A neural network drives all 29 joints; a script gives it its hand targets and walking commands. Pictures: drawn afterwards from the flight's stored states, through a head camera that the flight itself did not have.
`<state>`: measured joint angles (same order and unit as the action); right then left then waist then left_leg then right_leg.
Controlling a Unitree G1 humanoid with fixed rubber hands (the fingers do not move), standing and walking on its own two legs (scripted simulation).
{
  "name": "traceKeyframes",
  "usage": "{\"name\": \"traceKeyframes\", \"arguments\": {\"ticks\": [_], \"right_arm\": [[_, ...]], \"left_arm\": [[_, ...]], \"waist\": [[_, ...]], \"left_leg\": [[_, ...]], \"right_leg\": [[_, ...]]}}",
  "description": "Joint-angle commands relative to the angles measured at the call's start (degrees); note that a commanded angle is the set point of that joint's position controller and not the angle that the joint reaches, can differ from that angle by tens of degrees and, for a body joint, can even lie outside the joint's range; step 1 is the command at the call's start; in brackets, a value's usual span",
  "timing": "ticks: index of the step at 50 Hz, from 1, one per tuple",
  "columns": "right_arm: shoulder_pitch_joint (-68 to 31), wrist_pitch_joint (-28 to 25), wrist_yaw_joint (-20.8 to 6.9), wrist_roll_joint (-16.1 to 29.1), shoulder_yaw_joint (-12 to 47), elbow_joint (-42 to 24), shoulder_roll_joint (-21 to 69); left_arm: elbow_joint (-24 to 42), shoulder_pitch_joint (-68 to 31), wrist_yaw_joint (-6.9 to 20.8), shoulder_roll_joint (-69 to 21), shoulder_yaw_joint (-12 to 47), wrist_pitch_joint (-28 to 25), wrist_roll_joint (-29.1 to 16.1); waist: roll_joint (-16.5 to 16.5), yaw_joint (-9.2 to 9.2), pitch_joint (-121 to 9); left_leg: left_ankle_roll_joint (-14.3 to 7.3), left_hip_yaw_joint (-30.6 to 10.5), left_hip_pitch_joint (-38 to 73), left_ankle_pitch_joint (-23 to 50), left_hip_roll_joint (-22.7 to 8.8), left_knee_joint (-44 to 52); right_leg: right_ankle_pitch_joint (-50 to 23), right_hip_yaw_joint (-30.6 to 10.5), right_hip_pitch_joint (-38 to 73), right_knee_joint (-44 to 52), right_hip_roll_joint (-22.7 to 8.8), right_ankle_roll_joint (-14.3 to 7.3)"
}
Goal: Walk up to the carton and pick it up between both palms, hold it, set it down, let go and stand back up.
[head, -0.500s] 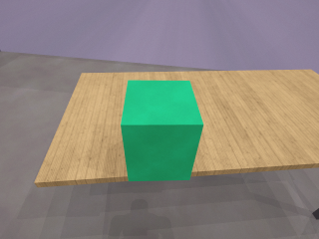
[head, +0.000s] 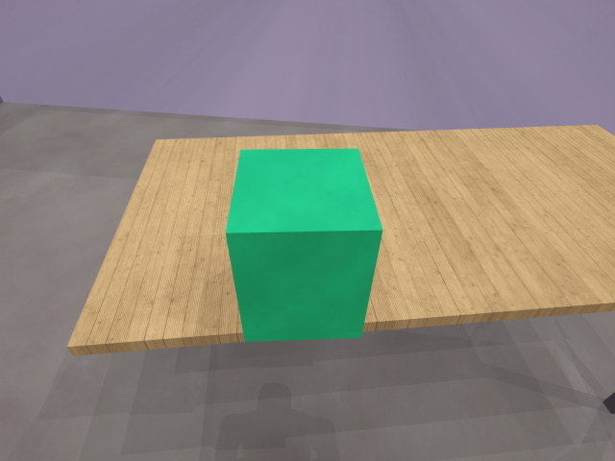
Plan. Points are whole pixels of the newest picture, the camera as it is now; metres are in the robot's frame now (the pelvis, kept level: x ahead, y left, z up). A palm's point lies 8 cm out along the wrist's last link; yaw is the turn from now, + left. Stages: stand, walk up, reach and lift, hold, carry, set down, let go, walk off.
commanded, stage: stand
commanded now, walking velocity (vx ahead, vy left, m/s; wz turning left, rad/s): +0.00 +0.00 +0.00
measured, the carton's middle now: (301, 244) +0.47 +0.02 +0.04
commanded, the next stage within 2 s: none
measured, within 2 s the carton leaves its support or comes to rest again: neither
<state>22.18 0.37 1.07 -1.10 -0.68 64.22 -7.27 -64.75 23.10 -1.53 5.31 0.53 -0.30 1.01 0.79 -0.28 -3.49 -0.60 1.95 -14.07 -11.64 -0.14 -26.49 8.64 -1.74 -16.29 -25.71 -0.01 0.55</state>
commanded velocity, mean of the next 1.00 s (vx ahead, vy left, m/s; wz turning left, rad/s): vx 0.00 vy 0.00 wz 0.00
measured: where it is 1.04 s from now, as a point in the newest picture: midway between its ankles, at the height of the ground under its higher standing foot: outside the picture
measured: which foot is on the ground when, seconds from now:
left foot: down 0.00-1.00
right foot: down 0.00-1.00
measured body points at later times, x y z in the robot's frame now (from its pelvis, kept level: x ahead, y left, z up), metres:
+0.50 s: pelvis +0.00 -0.01 +0.00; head -0.01 -0.02 +0.45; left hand -0.04 +0.20 -0.16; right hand -0.05 -0.21 -0.17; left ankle +0.03 +0.11 -0.74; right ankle +0.06 -0.12 -0.74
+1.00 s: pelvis +0.02 +0.00 +0.00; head +0.02 -0.01 +0.45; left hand -0.01 +0.19 -0.16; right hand -0.02 -0.20 -0.16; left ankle +0.03 +0.11 -0.74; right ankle +0.06 -0.12 -0.74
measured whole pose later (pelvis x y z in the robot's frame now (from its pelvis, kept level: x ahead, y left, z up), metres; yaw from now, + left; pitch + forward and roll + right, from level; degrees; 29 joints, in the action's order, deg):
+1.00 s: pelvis +0.02 +0.00 +0.00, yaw +0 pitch +0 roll +0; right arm 20.8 -0.4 1.5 -0.6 0.2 65.4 -6.1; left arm -65.7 19.8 -1.7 5.7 0.9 -0.5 0.6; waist 0.2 -0.1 -1.2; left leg -0.1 1.3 -13.4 -13.3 -0.4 -26.7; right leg 10.6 -1.3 -15.7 -26.4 0.3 0.1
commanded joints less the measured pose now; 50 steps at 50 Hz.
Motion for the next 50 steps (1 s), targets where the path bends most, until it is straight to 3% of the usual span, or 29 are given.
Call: {"name": "traceKeyframes", "arguments": {"ticks": [1,2,4,6,8,10,11,12,13,15,17,19,20,23,24,25,26,28,30,31,33,35,37,41,43,44,46,47,50], "right_arm": [[4.33,-0.39,0.36,-0.30,-0.65,-0.50,-4.39],[5.77,-0.25,0.33,-0.11,-0.80,-0.23,-4.26],[5.72,-0.29,0.43,0.03,-0.76,-0.14,-4.56],[5.71,-0.29,0.31,0.00,-0.34,-0.44,-4.32],[6.04,-0.24,0.62,-0.10,-0.03,-0.01,-3.10],[5.50,-0.45,0.47,-0.16,-0.09,-0.14,-4.20],[4.15,-0.42,0.65,0.24,-0.31,-0.68,-4.92],[3.35,-0.52,0.58,0.16,-0.34,-0.94,-5.37],[4.27,-0.73,0.53,0.23,-0.22,-1.05,-4.52],[4.94,-0.31,0.55,0.29,-0.35,-0.65,-4.91],[5.13,-0.43,0.61,0.24,-0.16,-0.90,-3.94],[5.06,-0.39,0.57,-0.10,-0.10,-0.28,-4.30],[4.92,-0.33,0.56,0.05,0.03,-0.55,-3.24],[4.32,-0.47,0.33,0.38,-0.29,-0.63,-4.36],[5.33,-0.35,0.36,0.51,-0.68,-0.92,-4.98],[6.15,-0.20,0.33,0.24,-0.60,-0.47,-4.23],[5.67,-0.18,0.37,0.23,-0.05,-0.73,-3.57],[5.51,-0.27,0.51,0.30,-0.20,-0.58,-3.89],[4.62,-0.69,0.42,0.24,0.39,-0.63,-3.16],[4.89,-0.58,0.38,0.59,0.34,-0.50,-2.84],[5.55,-0.63,0.40,0.63,0.29,-0.45,-2.80],[6.21,-0.76,0.59,0.26,0.34,0.42,-2.78],[4.20,-0.82,0.50,0.28,0.35,-0.44,-2.74],[4.29,-1.11,0.87,0.45,0.58,0.24,-3.22],[3.68,-1.39,0.66,0.61,0.27,-0.35,-3.64],[3.47,-1.24,0.81,0.46,0.23,0.06,-4.15],[3.35,-1.09,0.96,0.49,-0.14,0.09,-3.73],[3.39,-1.12,0.79,0.35,0.17,0.34,-3.52],[3.89,-1.44,0.65,0.76,0.11,0.63,-3.08]], "left_arm": [[0.96,3.68,-0.38,4.47,-0.84,-0.43,-0.18],[1.03,3.06,-0.29,5.12,-0.78,-0.34,-0.09],[0.90,4.53,-0.36,5.30,-0.88,-0.08,-0.20],[1.30,2.74,-0.26,4.69,-0.81,0.09,0.04],[1.10,3.63,-0.23,5.26,-1.23,0.24,-0.05],[0.95,4.12,-0.10,4.04,-0.89,0.21,0.29],[0.84,4.69,0.11,4.72,-0.87,0.07,-0.07],[0.46,5.46,0.10,4.93,-0.89,-0.14,-0.29],[0.35,4.68,-0.04,4.66,-0.76,-0.24,-0.05],[1.15,3.19,-0.02,5.32,-0.95,0.09,-0.22],[1.37,2.48,-0.29,4.30,-0.71,0.04,-0.19],[1.35,3.12,-0.30,5.57,-1.14,0.17,0.11],[1.18,2.83,-0.18,5.97,-0.95,-0.03,-0.09],[0.68,3.70,-0.13,4.89,-0.77,0.14,-0.20],[0.18,4.08,-0.08,4.77,-0.58,0.18,-0.15],[0.76,2.71,-0.05,5.98,-0.85,0.19,-0.08],[0.54,2.89,-0.26,4.70,-0.57,0.28,-0.22],[0.76,3.03,-0.24,4.64,-0.57,0.17,-0.26],[0.81,1.97,-0.31,4.55,-0.34,-0.04,-0.38],[0.17,3.43,-0.31,4.46,-0.17,-0.17,-0.54],[0.24,1.72,-0.25,5.15,-0.25,-0.31,-0.50],[0.31,2.42,-0.19,5.94,-0.68,-0.57,-0.59],[0.16,2.09,-0.33,7.08,-0.90,-0.42,-0.37],[0.30,2.87,0.13,5.78,-0.81,-0.42,-0.14],[-0.09,1.70,0.12,5.33,-0.46,-0.48,-0.24],[0.05,2.38,0.12,3.54,-0.31,-0.58,-0.58],[-0.64,2.02,-0.42,4.47,-0.20,-0.56,-0.47],[-0.59,2.19,-0.53,3.96,-0.14,-0.56,-0.46],[-0.32,1.13,-0.39,5.04,-0.38,-0.68,-0.61]], "waist": [[-1.71,-0.34,9.95],[-2.71,-1.06,11.10],[-1.41,-0.35,10.30],[-2.73,-0.50,10.94],[0.71,0.03,12.21],[2.99,0.14,9.99],[0.95,1.08,9.78],[1.82,1.19,8.56],[-1.12,0.42,8.05],[-1.81,0.23,9.04],[-2.31,0.02,8.82],[-0.19,0.61,9.28],[0.00,-0.02,8.54],[-1.78,0.54,9.54],[-4.33,-0.02,9.24],[-3.60,-0.42,9.30],[-5.04,-0.44,9.15],[-0.89,-0.56,8.40],[-1.60,-0.40,9.91],[-0.84,-0.08,7.14],[-2.32,-0.91,8.28],[-2.12,-0.33,7.80],[0.26,-0.14,8.76],[1.43,0.86,9.80],[0.02,0.53,7.30],[1.58,1.22,8.57],[-1.52,0.40,7.66],[0.51,0.47,9.47],[-2.70,0.09,6.99]], "left_leg": [[-1.38,-6.62,-5.76,-11.27,-4.03,8.08],[-1.03,-6.41,-5.70,-11.83,-3.71,7.88],[-1.48,-7.16,-5.71,-13.78,-4.42,8.66],[-1.54,-7.73,-6.96,-13.96,-4.47,8.93],[-1.68,-7.72,-8.57,-15.95,-4.17,9.68],[-1.86,-9.08,-8.85,-17.73,-5.01,11.19],[-1.96,-8.62,-9.19,-16.85,-5.28,11.35],[-1.88,-8.63,-7.93,-16.85,-5.38,11.07],[-1.59,-8.30,-8.35,-15.13,-4.61,9.95],[-1.48,-7.28,-8.91,-16.35,-3.88,9.56],[-1.35,-6.99,-6.77,-12.85,-4.18,8.46],[-1.49,-7.84,-6.32,-14.80,-4.04,9.02],[-1.64,-7.87,-6.39,-14.44,-4.38,9.13],[-1.06,-6.78,-7.21,-13.87,-3.60,7.80],[-0.75,-6.15,-6.36,-13.32,-2.79,6.41],[-1.00,-5.90,-5.96,-13.11,-3.22,6.72],[-1.14,-6.25,-4.70,-12.46,-3.82,6.49],[-1.21,-7.36,-5.79,-12.31,-3.85,7.69],[-0.99,-6.80,-5.82,-10.80,-4.40,7.43],[-0.97,-5.40,-2.36,-8.86,-3.56,5.76],[-0.89,-6.31,-4.12,-8.67,-3.81,6.22],[-1.23,-6.59,-3.73,-9.94,-4.15,6.43],[-1.33,-7.20,-4.69,-10.07,-4.26,7.26],[-1.35,-7.66,-7.71,-10.87,-4.82,9.13],[-1.40,-7.79,-4.43,-7.88,-4.53,8.42],[-1.21,-7.69,-4.97,-8.83,-4.89,8.92],[-1.37,-7.40,-3.88,-8.42,-4.89,8.21],[-1.49,-7.73,-4.95,-8.23,-4.88,8.63],[-1.56,-7.25,-3.39,-7.60,-4.15,7.47]], "right_leg": [[11.04,-6.35,-2.94,7.77,-3.32,-1.32],[13.09,-6.82,-4.21,8.17,-3.51,-1.49],[12.35,-6.41,-3.84,7.79,-3.46,-1.42],[12.89,-6.42,-3.47,7.25,-3.49,-1.87],[12.83,-6.74,-3.52,7.10,-3.39,-1.72],[9.14,-4.55,-0.93,4.37,-2.09,-1.68],[7.55,-4.46,-0.74,4.62,-1.88,-1.35],[7.93,-4.54,-0.20,4.35,-1.83,-1.29],[9.11,-5.47,0.87,5.12,-2.54,-1.46],[13.10,-5.88,-1.88,6.47,-2.83,-1.57],[11.77,-6.57,-2.59,7.08,-3.53,-1.97],[12.27,-5.79,-3.77,6.73,-2.71,-2.00],[11.16,-6.04,-3.08,6.30,-3.00,-1.85],[12.28,-6.38,-2.99,7.40,-3.00,-1.41],[15.33,-6.70,-4.03,8.20,-2.89,-1.18],[15.31,-6.98,-5.01,8.16,-3.35,-1.43],[15.72,-7.34,-6.03,8.76,-3.19,-1.74],[12.83,-6.14,-4.13,7.10,-3.06,-1.92],[10.37,-6.87,-4.13,6.78,-3.22,-1.84],[12.96,-8.05,-5.18,8.71,-3.65,-2.24],[10.38,-6.77,-3.57,7.87,-3.32,-2.26],[10.69,-6.72,-3.50,8.02,-3.18,-1.77],[9.97,-6.00,-2.74,6.66,-2.88,-1.80],[4.84,-4.46,0.95,4.23,-2.57,-1.65],[3.46,-4.42,0.59,4.01,-2.68,-1.90],[3.12,-4.15,0.10,3.93,-2.30,-1.78],[4.54,-4.69,0.17,4.68,-2.80,-1.61],[3.72,-4.42,0.61,4.46,-3.16,-1.76],[3.95,-4.58,1.51,4.54,-3.12,-1.56]]}}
